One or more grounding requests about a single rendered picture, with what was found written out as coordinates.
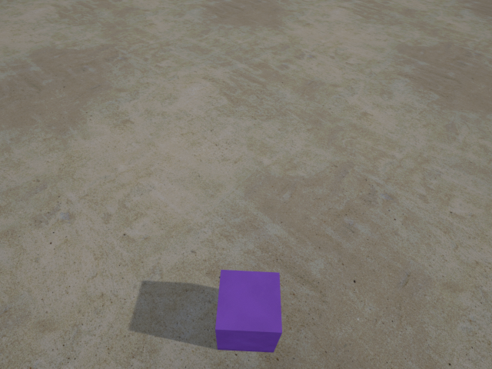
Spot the carton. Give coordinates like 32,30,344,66
215,270,282,353

